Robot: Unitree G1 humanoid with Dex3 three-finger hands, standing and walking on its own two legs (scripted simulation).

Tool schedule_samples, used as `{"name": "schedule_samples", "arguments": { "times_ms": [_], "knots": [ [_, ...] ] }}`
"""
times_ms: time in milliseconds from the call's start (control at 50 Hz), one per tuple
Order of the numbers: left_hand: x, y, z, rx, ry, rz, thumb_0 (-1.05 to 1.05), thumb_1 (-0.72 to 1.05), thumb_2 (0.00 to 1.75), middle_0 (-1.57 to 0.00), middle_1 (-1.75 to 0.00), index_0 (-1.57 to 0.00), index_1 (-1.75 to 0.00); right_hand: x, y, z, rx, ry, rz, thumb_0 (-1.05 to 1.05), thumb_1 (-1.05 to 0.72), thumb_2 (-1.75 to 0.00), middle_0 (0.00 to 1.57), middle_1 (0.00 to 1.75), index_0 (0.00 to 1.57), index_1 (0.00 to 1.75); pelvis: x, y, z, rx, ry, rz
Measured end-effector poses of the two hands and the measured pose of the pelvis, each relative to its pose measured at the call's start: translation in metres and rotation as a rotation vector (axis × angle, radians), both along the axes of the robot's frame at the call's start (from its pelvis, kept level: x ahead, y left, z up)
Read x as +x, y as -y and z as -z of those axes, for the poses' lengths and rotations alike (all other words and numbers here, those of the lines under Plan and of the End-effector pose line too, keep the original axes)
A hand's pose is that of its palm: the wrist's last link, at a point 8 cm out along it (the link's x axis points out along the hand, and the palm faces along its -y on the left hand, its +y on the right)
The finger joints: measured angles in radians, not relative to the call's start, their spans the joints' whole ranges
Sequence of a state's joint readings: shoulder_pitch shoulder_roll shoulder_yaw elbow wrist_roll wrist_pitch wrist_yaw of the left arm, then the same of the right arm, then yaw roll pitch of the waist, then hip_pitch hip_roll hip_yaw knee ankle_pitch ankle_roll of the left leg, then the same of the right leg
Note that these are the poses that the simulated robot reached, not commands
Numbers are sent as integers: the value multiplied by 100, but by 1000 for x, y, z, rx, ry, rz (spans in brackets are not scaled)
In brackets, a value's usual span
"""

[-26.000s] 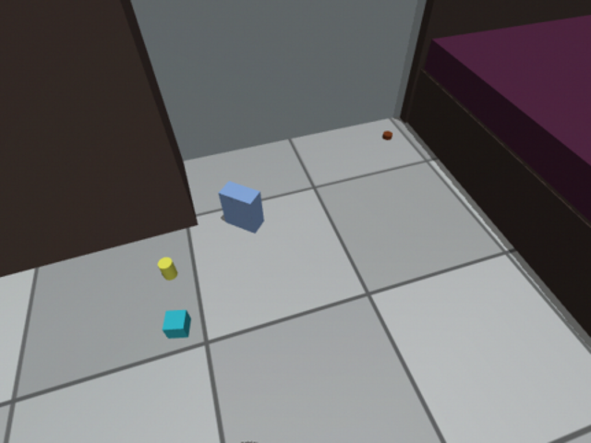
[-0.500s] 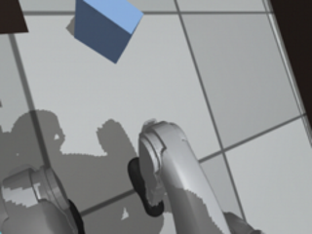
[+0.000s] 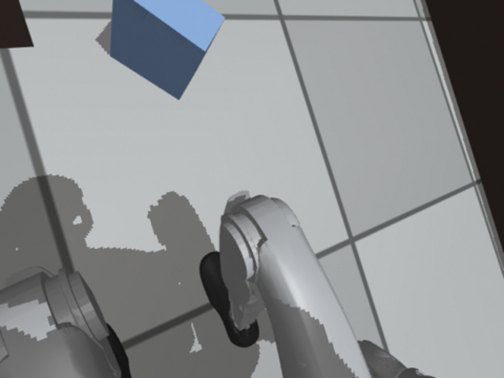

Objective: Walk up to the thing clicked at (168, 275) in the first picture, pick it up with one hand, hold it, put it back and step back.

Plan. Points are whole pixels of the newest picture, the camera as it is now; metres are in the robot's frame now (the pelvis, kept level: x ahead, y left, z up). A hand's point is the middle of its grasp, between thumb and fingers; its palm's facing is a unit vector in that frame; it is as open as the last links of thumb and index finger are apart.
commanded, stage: open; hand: left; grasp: from above
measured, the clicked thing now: out of the picture +0.46 +0.29 -0.26
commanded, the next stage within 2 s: withdraw in 0.56 s
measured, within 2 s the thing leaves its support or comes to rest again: neither
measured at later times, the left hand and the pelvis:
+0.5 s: hand out of the picture +0.44 +0.28 -0.24, palm faces -0.44 -0.15 -0.89, open 13.4 cm; pelvis +0.00 +0.00 +0.00, yaw +0 degrees
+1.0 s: hand out of the picture +0.47 +0.30 -0.16, palm faces -0.26 -0.09 -0.96, open 14.0 cm; pelvis +0.01 +0.00 +0.01, yaw +2 degrees
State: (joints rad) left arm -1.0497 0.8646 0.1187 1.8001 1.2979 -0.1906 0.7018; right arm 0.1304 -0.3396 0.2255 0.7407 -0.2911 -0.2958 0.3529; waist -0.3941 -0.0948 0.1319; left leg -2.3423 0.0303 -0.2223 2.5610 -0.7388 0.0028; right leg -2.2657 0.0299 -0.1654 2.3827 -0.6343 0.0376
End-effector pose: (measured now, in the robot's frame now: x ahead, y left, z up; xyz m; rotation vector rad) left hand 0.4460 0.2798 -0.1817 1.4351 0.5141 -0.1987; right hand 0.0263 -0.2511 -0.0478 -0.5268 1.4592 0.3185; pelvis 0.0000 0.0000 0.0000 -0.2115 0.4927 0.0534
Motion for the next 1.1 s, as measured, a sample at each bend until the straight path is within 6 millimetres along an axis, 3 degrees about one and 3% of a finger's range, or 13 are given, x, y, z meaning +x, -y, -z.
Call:
{"name": "schedule_samples", "arguments": {
  "times_ms": [400, 800, 920, 1000, 1100],
  "knots": [
    [0, -1, 0, 2, -15, -21, 0, -35, 90, -22, -94, -21, -94, 2, 0, 2, 19, 4, 1, 0, -91, -90, 20, 30, 20, 30, 0, 0, -1, 2, -4, -3],
    [0, -4, -6, -2, 19, -31, 0, -48, 99, -10, -103, -11, -102, -1, 2, -1, -1, 15, 15, 0, -91, -90, 20, 30, 20, 30, -1, 0, -1, 0, 1, 0],
    [11, -15, -37, 28, 118, -27, 0, -51, 100, -10, -102, -10, -102, 3, 5, 2, 10, 18, 56, 0, -91, -90, 20, 30, 20, 30, 3, 1, -4, 11, -32, -8],
    [15, -20, -81, 71, 183, -31, 0, -52, 101, -10, -102, -10, -102, 16, 8, 6, 28, 52, 126, 0, -92, -90, 20, 30, 20, 30, 8, 1, -13, 25, -79, -16],
    [8, -23, -138, 137, 133, -46, 0, -53, 102, -11, -102, -9, -104, 45, 11, 10, 68, 116, 194, 0, -92, -90, 20, 30, 20, 30, 8, 3, -35, 57, -117, -35]
  ]
}}
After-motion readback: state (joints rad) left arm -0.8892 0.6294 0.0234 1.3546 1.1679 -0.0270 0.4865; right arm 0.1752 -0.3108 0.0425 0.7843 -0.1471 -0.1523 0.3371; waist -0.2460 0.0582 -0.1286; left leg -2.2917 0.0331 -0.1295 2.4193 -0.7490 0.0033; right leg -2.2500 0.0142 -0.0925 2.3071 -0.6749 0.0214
